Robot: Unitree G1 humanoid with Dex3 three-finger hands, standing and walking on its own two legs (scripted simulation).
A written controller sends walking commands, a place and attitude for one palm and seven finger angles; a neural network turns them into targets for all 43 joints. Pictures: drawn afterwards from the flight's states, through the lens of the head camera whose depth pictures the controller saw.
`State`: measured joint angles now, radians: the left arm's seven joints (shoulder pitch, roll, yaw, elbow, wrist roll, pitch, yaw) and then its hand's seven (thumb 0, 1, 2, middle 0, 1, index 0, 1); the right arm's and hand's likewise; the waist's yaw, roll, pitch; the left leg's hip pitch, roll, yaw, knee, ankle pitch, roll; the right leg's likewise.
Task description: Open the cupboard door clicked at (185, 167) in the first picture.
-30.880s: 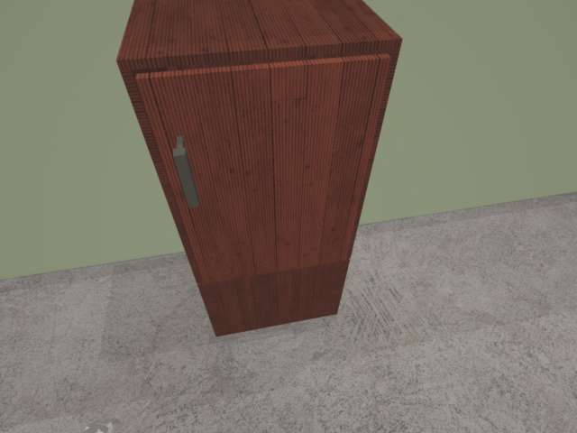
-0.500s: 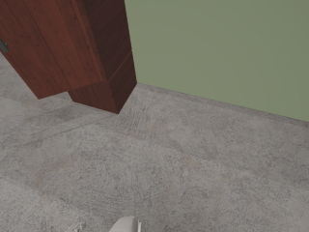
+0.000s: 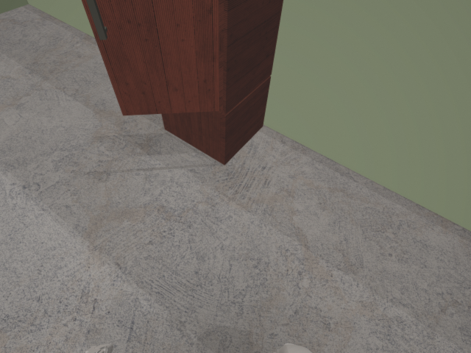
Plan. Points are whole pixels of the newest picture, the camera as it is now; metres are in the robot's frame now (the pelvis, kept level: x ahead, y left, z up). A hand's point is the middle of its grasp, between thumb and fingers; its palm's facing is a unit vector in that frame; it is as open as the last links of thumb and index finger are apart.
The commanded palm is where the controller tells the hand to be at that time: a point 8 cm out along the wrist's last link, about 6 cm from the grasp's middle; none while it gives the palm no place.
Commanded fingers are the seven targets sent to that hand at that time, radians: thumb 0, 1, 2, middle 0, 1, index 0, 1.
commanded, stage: turn to face it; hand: left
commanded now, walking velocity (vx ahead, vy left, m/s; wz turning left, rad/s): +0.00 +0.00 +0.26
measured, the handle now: (98, 14) +0.98 +0.49 +0.05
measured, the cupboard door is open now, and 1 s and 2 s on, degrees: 43 43 43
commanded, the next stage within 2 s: take the last steps up to it in 0.16 s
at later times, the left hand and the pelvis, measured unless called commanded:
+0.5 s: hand out of the picture -0.03 +0.16 -0.16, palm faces +0.27 -0.94 -0.21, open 7.3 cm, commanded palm none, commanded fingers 0.00 0.90 0.90 -0.20 -0.30 -0.20 -0.30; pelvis +0.01 -0.02 +0.00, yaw +11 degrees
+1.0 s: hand (105, 317) +0.19 +0.27 -0.16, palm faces +0.19 -0.97 -0.17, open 7.4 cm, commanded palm none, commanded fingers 0.00 0.90 0.90 -0.20 -0.30 -0.20 -0.30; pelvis +0.12 +0.07 +0.00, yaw +11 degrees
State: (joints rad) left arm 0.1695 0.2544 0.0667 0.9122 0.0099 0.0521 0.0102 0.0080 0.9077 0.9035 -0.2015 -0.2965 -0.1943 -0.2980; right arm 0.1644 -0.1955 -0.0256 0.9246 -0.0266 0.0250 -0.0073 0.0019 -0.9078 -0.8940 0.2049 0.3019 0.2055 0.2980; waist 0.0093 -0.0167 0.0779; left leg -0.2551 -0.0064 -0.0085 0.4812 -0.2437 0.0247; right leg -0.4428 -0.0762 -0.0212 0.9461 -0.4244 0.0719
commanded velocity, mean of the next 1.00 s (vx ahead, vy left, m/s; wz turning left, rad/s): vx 0.23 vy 0.06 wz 0.10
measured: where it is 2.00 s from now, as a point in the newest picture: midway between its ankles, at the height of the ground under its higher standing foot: (198, 285)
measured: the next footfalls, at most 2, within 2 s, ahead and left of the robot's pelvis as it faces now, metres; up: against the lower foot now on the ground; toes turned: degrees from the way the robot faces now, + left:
right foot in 0.12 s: +0.04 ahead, -0.14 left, +0.00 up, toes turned -1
left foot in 0.62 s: +0.05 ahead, +0.14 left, +0.00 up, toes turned +17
